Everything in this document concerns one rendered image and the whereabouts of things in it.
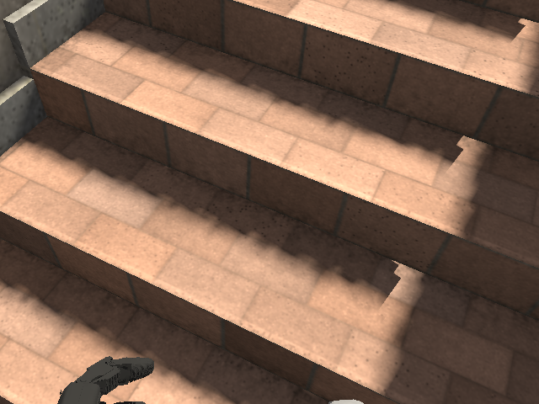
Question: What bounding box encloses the robot left hand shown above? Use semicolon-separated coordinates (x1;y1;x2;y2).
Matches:
57;356;154;404

